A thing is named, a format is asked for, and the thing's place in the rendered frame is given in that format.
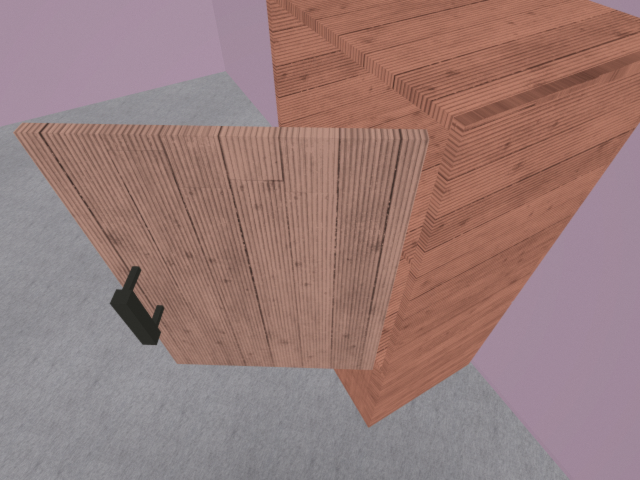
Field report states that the handle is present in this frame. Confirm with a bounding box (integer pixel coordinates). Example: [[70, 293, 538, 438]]
[[110, 266, 164, 345]]

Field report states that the cupboard door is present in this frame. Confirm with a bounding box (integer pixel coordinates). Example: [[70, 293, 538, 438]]
[[13, 123, 430, 370]]

